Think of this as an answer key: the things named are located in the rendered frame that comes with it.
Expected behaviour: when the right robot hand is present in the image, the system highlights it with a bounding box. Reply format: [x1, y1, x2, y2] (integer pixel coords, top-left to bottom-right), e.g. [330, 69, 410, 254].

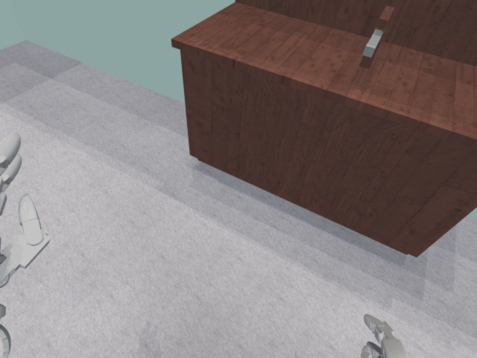
[357, 314, 410, 358]

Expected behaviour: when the tap lever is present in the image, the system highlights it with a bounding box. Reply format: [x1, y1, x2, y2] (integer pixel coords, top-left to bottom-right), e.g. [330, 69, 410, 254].
[362, 30, 384, 57]

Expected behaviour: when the counter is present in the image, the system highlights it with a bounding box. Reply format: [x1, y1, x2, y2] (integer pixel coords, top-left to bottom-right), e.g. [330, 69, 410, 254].
[171, 0, 477, 257]

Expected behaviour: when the left robot hand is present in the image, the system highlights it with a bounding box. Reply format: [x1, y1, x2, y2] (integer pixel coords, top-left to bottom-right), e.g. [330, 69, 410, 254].
[0, 133, 50, 288]

